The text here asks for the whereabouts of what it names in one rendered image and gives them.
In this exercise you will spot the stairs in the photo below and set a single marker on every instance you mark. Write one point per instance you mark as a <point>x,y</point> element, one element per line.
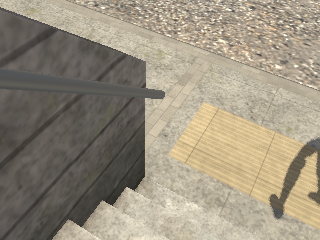
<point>153,212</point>

